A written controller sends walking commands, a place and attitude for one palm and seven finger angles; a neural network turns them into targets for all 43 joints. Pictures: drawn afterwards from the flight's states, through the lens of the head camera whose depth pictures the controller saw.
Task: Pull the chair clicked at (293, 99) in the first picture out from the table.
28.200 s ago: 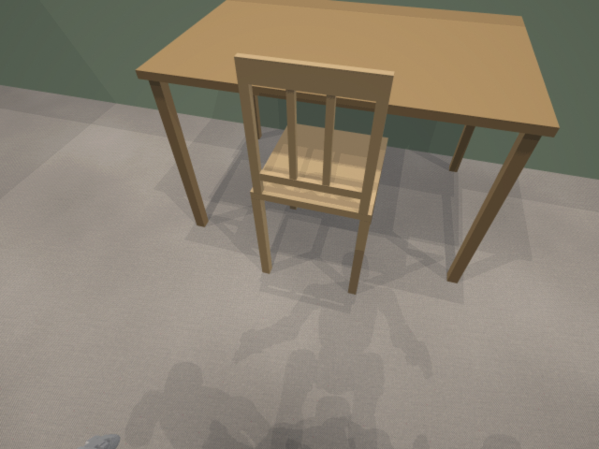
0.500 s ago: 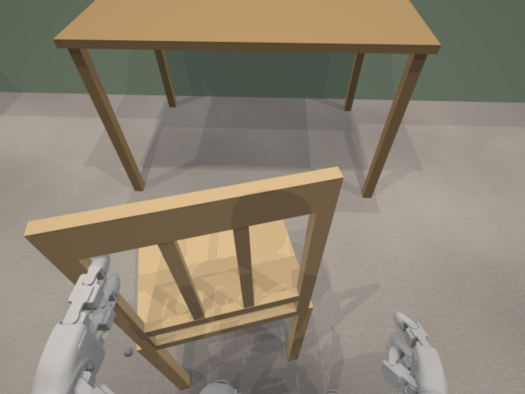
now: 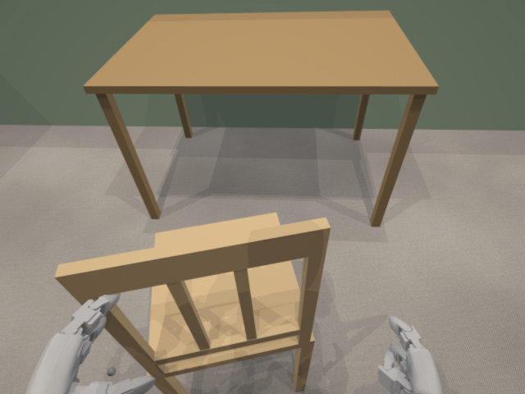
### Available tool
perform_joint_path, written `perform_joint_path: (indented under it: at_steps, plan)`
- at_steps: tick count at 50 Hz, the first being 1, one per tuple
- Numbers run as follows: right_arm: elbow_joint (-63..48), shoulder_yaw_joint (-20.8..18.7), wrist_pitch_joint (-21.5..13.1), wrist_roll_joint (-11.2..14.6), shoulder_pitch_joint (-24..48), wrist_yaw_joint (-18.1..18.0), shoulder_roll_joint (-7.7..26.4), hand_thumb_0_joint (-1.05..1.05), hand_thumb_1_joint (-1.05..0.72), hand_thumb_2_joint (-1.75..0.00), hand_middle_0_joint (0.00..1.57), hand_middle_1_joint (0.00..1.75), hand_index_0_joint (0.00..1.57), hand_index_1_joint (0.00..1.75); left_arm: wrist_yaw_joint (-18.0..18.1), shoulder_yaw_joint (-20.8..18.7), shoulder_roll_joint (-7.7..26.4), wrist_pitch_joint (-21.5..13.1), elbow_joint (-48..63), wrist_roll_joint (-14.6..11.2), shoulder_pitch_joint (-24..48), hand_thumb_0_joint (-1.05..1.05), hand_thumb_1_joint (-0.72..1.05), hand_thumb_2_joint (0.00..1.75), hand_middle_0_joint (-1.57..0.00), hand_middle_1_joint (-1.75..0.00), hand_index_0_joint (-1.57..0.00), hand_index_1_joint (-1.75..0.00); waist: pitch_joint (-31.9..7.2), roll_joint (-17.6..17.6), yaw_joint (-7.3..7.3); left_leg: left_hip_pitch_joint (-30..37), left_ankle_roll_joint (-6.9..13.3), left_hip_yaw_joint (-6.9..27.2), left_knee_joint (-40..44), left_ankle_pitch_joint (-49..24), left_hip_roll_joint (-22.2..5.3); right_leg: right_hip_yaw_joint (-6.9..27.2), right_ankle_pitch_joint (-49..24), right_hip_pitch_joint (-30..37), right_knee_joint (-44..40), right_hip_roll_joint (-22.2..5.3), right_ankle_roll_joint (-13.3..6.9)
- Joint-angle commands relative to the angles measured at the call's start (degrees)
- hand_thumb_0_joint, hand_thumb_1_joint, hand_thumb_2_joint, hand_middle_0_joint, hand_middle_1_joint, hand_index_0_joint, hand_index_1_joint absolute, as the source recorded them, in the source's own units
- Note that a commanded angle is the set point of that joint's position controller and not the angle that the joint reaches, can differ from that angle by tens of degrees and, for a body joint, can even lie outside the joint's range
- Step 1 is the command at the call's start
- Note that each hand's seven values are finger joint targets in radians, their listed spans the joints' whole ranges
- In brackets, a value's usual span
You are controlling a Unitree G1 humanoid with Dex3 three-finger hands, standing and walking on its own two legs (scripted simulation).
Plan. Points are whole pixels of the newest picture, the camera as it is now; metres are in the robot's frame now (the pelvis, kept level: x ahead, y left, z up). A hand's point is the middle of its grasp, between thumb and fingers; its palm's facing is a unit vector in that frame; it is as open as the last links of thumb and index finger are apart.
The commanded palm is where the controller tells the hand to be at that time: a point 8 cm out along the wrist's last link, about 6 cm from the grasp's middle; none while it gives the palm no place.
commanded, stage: draw the hand back to the body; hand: left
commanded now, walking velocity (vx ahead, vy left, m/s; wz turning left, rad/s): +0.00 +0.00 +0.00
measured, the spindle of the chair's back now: (191, 317) +0.27 +0.17 -0.08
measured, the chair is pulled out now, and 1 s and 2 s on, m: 0.63 0.62 0.62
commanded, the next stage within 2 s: step back with the hand held close in 0.68 s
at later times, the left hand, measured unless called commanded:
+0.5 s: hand (98, 364) +0.14 +0.23 +0.06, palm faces +0.17 -0.82 -0.55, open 6.2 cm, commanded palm +0.14 +0.28 +0.19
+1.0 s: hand (33, 285) +0.18 +0.26 +0.18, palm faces +0.49 -0.73 -0.49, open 7.0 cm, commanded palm +0.11 +0.29 +0.19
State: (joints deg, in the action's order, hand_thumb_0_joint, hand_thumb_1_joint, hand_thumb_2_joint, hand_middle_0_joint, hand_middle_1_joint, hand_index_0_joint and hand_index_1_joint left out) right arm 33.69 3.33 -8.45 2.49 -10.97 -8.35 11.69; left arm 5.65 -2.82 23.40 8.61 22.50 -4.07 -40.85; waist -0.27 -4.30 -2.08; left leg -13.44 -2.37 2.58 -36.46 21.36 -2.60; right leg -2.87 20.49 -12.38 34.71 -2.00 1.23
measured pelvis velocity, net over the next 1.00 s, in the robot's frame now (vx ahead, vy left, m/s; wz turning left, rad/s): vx -0.02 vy -0.01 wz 0.03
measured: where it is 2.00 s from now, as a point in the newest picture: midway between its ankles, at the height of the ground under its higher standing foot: outside the picture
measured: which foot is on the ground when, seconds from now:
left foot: down 0.00-1.00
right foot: down 0.00-1.00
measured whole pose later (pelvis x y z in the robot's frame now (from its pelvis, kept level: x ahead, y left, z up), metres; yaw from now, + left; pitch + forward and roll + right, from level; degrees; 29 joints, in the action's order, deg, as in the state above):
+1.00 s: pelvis -0.02 -0.01 +0.01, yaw +2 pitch -2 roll -1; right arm 34.7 0.5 -4.1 2.0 -7.6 -3.2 13.9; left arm 8.2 -22.9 21.6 -5.2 21.9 -3.0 -25.5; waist 1.5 -6.0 -0.6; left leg -13.0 -3.1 3.3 -30.4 15.7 -3.1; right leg -5.3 16.0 -11.4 29.4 -1.9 0.3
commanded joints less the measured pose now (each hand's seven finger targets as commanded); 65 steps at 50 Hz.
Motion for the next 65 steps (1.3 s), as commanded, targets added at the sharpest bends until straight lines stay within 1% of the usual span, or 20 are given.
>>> perform_joint_path:
  at_steps: [1,4,5,15,17,28,34,40,41,42,43,44,45,46,48,52,54,56,60,65]
  plan:
    - [-7.5,-2.2,-4.7,-0.6,7.7,-0.2,5.4,0.0,-0.9,-0.9,0.2,0.3,0.2,0.3,7.0,-21.5,11.8,-9.4,23.5,0.6,12.0,0.0,0.39,0.65,-0.13,-0.19,-0.13,-0.19,-7.1,-5.2,-1.0,4.6,2.0,-1.4,8.1,-18.1,1.5,-0.4,-17.9,4.9,-6.8,-0.3,-2.7]
    - [-6.7,-2.1,-5.6,-0.5,8.3,0.3,5.5,0.0,-0.9,-0.9,0.2,0.3,0.2,0.3,7.3,-22.3,12.6,-9.5,24.8,0.7,14.2,0.0,0.5,0.71,-0.15,-0.22,-0.15,-0.22,-7.4,-4.4,-1.17,6.1,2.1,-1.7,8.5,-20.4,1.3,-0.7,-20.0,5.9,-7.1,-0.6,-2.4]
    - [-6.0,-2.1,-5.7,-0.4,7.9,0.2,5.7,0.0,-0.9,-0.9,0.2,0.3,0.2,0.3,7.5,-23.1,14.1,-9.2,24.6,0.9,15.0,0.0,0.54,0.73,-0.15,-0.22,-0.15,-0.22,-7.3,-6.2,-1.19,6.4,2.1,-1.8,8.7,-20.4,1.4,-0.5,-20.1,6.3,-7.6,-0.7,-2.5]
    - [-4.1,-2.5,-7.2,0.8,6.8,0.8,6.2,0.0,-0.9,-0.9,0.2,0.3,0.2,0.3,9.0,-27.4,20.2,-8.3,31.0,1.0,20.1,0.0,0.9,0.9,-0.2,-0.3,-0.2,-0.3,-10.2,-8.9,-1.39,8.6,2.3,-1.8,8.3,-25.4,1.1,-1.0,-25.3,8.1,-6.4,-1.6,-2.2]
    - [-4.2,-2.4,-7.5,0.8,7.6,1.1,6.1,0.0,-0.9,-0.9,0.2,0.3,0.2,0.3,8.8,-26.2,18.2,-8.1,30.6,0.8,19.8,0.0,0.9,0.9,-0.2,-0.3,-0.2,-0.3,-9.7,-7.7,-1.24,8.6,2.3,-1.8,8.1,-25.8,1.0,-1.4,-25.9,7.6,-6.0,-1.6,-2.1]
    - [-3.4,-2.7,-8.4,0.6,7.6,1.7,6.3,0.0,-0.9,-0.9,0.2,0.3,0.2,0.3,8.5,-26.1,18.0,-8.9,30.0,1.0,19.9,0.0,0.9,0.9,-0.2,-0.3,-0.2,-0.3,-10.5,-7.2,-1.28,8.8,2.6,-2.0,7.4,-24.8,0.8,-1.4,-25.8,6.9,-5.5,-2.0,-1.9]
    - [-3.5,-2.6,-8.3,0.5,7.9,1.6,6.2,0.0,-0.9,-0.9,0.2,0.3,0.2,0.3,8.3,-25.5,16.9,-9.5,28.7,1.0,21.2,0.0,0.9,0.9,-0.2,-0.3,-0.2,-0.3,-8.5,-5.5,-0.87,7.9,2.6,-1.9,7.7,-21.1,0.7,-1.2,-22.1,5.3,-6.5,-2.0,-1.8]
    - [-3.8,-2.7,-7.3,-0.4,9.8,1.7,6.9,0.0,-0.9,-0.9,0.2,0.3,0.2,0.3,6.1,-22.6,11.5,-11.9,18.5,1.0,25.3,0.0,0.9,0.9,-0.2,-0.3,-0.2,-0.3,-2.1,0.1,0.09,7.6,3.1,-1.7,8.4,-14.3,0.8,0.0,-15.6,2.1,-10.3,-1.7,-1.4]
    - [-5.4,-4.5,-4.3,0.3,5.0,2.1,8.9,0.0,-0.9,-0.9,0.2,0.3,0.2,0.3,5.1,-31.3,22.0,-14.2,15.9,-0.1,35.6,0.0,0.9,0.9,-0.2,-0.3,-0.2,-0.3,6.1,6.9,0.56,2.1,3.7,-0.4,6.5,-11.5,-0.5,6.7,-18.3,-3.8,-15.2,-4.6,-1.8]
    - [-4.8,-4.6,-2.7,0.0,5.5,2.6,7.1,0.0,-0.9,-0.9,0.2,0.3,0.2,0.3,4.0,-28.1,16.3,-14.2,9.5,0.4,31.7,0.0,0.9,0.9,-0.2,-0.3,-0.2,-0.3,5.2,11.8,1.5,2.6,3.4,-1.0,3.6,-8.4,0.4,7.4,-18.0,-4.0,-17.4,-7.1,-2.5]
    - [-5.3,-4.4,-1.7,-0.3,6.0,3.2,6.5,0.0,-0.9,-0.9,0.2,0.3,0.2,0.3,3.2,-25.9,12.1,-14.5,5.9,0.5,27.4,0.0,0.9,0.9,-0.2,-0.3,-0.2,-0.3,4.6,13.7,1.66,2.6,3.3,-1.4,1.9,-7.6,0.9,7.3,-18.2,-4.1,-17.9,-8.5,-2.9]
    - [-5.7,-4.4,-0.6,-0.7,6.5,3.7,6.5,0.0,-0.9,-0.9,0.2,0.3,0.2,0.3,2.6,-24.2,9.2,-15.0,4.4,0.8,22.5,0.0,0.9,0.9,-0.2,-0.3,-0.2,-0.3,3.3,12.9,1.73,2.2,3.5,-0.8,2.5,-8.9,0.6,5.9,-18.6,-3.0,-16.9,-8.9,-3.3]
    - [-6.2,-4.8,0.0,-0.5,7.1,4.1,6.7,0.0,-0.9,-0.9,0.2,0.3,0.2,0.3,2.2,-23.2,6.4,-15.5,3.2,0.8,15.9,0.0,0.9,0.9,-0.2,-0.3,-0.2,-0.3,1.2,5.5,1.62,2.7,3.7,-0.6,5.4,-11.7,0.0,5.3,-19.6,-1.5,-15.2,-8.6,-3.4]
    - [-7.0,-4.8,1.4,-0.7,6.9,4.5,6.5,0.0,-0.9,-0.9,0.2,0.3,0.2,0.3,2.0,-22.4,4.7,-16.0,3.4,0.9,10.7,0.0,0.9,0.9,-0.2,-0.3,-0.2,-0.3,-0.7,2.3,1.3,1.4,3.8,0.0,8.2,-14.1,-1.2,3.1,-17.3,0.7,-13.5,-7.5,-2.7]
    - [-7.9,-5.8,3.5,-0.8,8.3,4.9,6.9,0.0,-0.9,-0.9,0.2,0.3,0.2,0.3,2.2,-24.5,6.5,-16.4,7.2,1.3,7.2,0.0,0.9,0.9,-0.2,-0.3,-0.2,-0.3,-3.2,2.3,0.82,-0.8,3.9,0.3,9.5,-21.2,-2.6,1.7,-20.2,3.6,-11.1,-5.7,-1.8]
    - [-9.3,-6.4,5.3,-0.5,9.3,4.2,6.4,0.0,-0.9,-0.9,0.2,0.3,0.2,0.3,2.9,-28.3,10.7,-17.6,13.5,1.3,7.2,0.0,0.9,0.9,-0.2,-0.3,-0.2,-0.3,-6.3,5.8,0.87,-1.4,3.6,0.1,9.7,-23.5,-3.0,1.6,-22.6,4.1,-9.8,-5.6,-1.6]
    - [-9.7,-6.3,5.0,-0.6,9.1,3.5,6.3,0.0,-0.9,-0.9,0.2,0.3,0.2,0.3,3.4,-29.6,12.2,-18.5,17.0,1.0,7.8,0.0,0.9,0.9,-0.2,-0.3,-0.2,-0.3,-8.2,3.6,0.67,-0.8,3.7,0.6,11.1,-25.5,-3.8,1.4,-22.6,4.6,-8.3,-4.9,-1.2]
    - [-9.4,-6.0,4.4,-0.6,8.8,2.8,6.4,0.0,-0.9,-0.9,0.2,0.3,0.2,0.3,4.0,-29.7,12.6,-19.1,19.4,0.8,8.9,0.0,0.9,0.9,-0.2,-0.3,-0.2,-0.3,-8.7,-2.1,0.61,-0.8,4.2,1.6,13.2,-26.3,-5.1,0.9,-19.9,4.9,-6.6,-3.8,-0.5]
    - [-8.1,-6.3,2.4,-0.8,8.1,2.3,6.8,0.0,-0.9,-0.9,0.2,0.3,0.2,0.3,4.4,-29.7,12.7,-19.7,19.9,0.9,9.0,0.0,0.9,0.9,-0.2,-0.3,-0.2,-0.3,-8.5,-6.5,0.57,-4.3,4.8,2.7,14.8,-20.7,-6.6,0.7,-12.6,4.7,-4.7,-2.8,-0.3]
    - [-7.1,-6.5,1.0,-0.7,7.0,2.1,7.2,0.0,-0.9,-0.9,0.2,0.3,0.2,0.3,4.8,-28.2,10.5,-19.8,15.3,1.1,9.0,0.0,0.9,0.9,-0.2,-0.3,-0.2,-0.3,-4.6,-3.2,1.02,-12.6,4.6,2.6,14.9,-0.9,-5.6,2.5,-7.1,3.7,-6.4,-3.1,-0.9]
